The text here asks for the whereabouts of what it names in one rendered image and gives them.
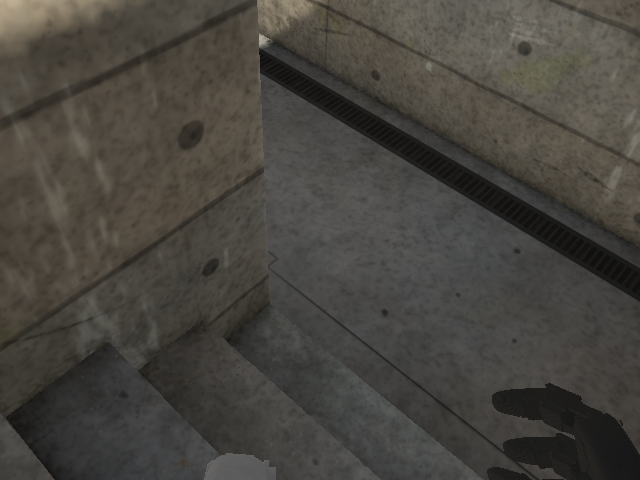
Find left robot thigh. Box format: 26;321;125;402
205;453;276;480

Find robot right hand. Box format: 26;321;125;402
487;383;640;480

